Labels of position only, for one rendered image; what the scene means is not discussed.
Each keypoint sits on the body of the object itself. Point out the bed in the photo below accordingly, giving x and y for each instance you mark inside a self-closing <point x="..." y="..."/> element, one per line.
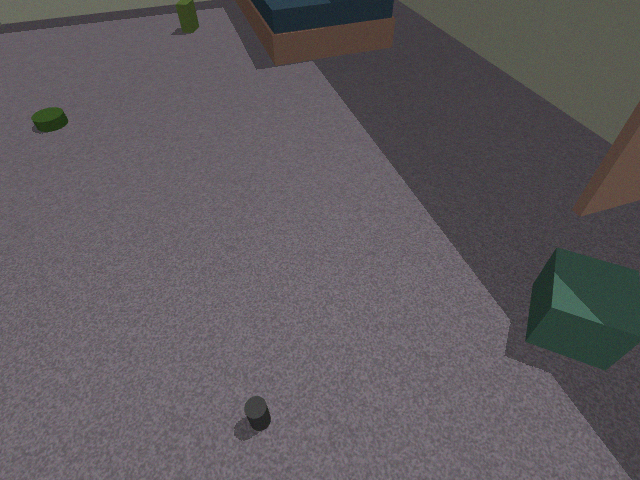
<point x="301" y="30"/>

